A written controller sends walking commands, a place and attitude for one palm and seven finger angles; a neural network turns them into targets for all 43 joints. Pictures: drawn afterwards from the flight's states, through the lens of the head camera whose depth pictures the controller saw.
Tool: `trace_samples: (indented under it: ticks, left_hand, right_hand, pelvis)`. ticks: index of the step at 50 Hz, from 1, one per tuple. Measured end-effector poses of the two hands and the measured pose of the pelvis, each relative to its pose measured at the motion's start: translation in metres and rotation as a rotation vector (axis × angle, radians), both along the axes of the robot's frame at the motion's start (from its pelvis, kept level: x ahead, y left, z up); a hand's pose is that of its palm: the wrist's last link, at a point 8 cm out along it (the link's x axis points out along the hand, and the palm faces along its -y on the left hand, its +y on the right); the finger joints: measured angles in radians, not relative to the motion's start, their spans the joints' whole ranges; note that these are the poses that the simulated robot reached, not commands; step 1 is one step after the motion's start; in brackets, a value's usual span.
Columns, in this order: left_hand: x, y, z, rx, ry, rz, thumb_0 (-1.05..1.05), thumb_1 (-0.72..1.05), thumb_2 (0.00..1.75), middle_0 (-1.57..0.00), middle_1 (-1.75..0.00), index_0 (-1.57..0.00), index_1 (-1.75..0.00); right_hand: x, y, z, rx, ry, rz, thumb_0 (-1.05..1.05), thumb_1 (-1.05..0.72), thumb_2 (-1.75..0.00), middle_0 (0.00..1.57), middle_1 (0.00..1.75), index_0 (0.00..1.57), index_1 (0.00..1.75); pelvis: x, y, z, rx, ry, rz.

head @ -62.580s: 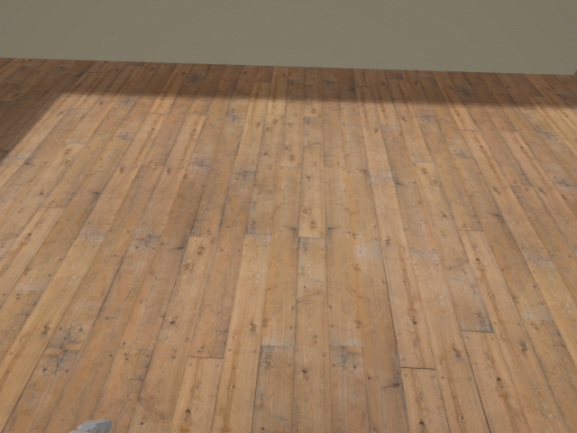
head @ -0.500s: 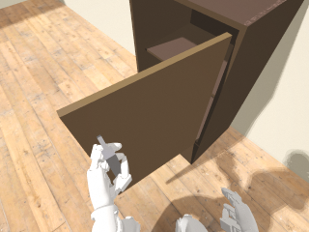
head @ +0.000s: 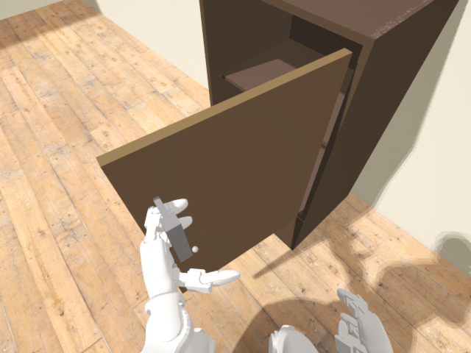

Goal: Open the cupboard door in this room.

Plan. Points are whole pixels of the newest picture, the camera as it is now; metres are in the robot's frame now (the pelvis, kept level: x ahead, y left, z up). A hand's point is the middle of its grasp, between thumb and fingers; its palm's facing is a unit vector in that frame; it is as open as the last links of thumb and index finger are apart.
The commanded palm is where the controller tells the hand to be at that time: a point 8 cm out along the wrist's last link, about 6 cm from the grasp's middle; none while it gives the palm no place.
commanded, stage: open thumb and fingers to let go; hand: left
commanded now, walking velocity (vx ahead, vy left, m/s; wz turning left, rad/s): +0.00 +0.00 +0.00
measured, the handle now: (171, 229) +0.31 +0.13 +0.03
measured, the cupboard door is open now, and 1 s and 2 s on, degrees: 81 83 83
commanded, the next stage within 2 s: slide the hand sideways off the handle in 0.22 s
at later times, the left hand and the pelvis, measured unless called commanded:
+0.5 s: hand (186, 272) +0.24 +0.09 +0.04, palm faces -0.14 -0.99 -0.06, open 15.7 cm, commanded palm +0.23 +0.13 +0.04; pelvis +0.00 +0.02 -0.01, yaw +0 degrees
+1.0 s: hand (163, 294) +0.21 +0.12 +0.04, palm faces -0.12 -0.99 +0.01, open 16.0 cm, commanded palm +0.18 +0.18 +0.04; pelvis +0.01 +0.04 -0.02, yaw -2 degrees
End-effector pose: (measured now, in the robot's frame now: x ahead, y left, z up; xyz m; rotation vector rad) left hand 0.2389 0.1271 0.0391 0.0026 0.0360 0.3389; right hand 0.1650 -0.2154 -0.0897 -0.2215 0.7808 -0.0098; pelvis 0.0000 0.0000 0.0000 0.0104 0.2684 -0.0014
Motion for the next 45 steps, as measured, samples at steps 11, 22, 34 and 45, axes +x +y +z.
trace_samples:
  ticks: [11, 22, 34, 45]
  left_hand:
    - [-0.002, 0.003, 0.001, 0.0, 0.004, -0.024, -0.01, -0.49, 0.3, -0.36, -0.8, -0.38, -0.82]
    - [-0.009, 0.016, 0.0, 0.072, -0.013, -0.302, -0.01, -0.49, 0.3, -0.35, -0.55, -0.32, -0.56]
    - [-0.017, 0.019, 0.0, -0.047, 0.004, -0.503, -0.01, -0.5, 0.3, -0.18, -0.35, -0.22, -0.36]
    - [-0.037, 0.04, -0.004, -0.019, 0.034, -0.475, -0.01, -0.5, 0.3, -0.19, -0.33, -0.22, -0.34]
  right_hand:
    - [0.001, 0.014, 0.001, 0.007, -0.004, 0.011, 0.01, -0.91, -0.9, 0.2, 0.3, 0.2, 0.3]
    - [0.007, 0.026, 0.002, 0.01, -0.035, 0.038, 0.01, -0.9, -0.9, 0.2, 0.3, 0.2, 0.3]
    - [0.004, 0.027, 0.013, 0.0, -0.106, -0.019, 0.01, -0.9, -0.9, 0.2, 0.3, 0.2, 0.3]
    - [0.007, 0.033, 0.012, -0.004, -0.089, -0.025, 0.01, -0.9, -0.9, 0.2, 0.3, 0.2, 0.3]
  pelvis:
    - [0.0, 0.01, 0.0, -0.008, 0.0, -0.003]
    - [-0.003, 0.018, -0.004, -0.016, -0.003, 0.006]
    - [-0.004, 0.034, -0.011, -0.022, 0.002, -0.017]
    - [0.003, 0.036, -0.016, -0.033, 0.014, -0.021]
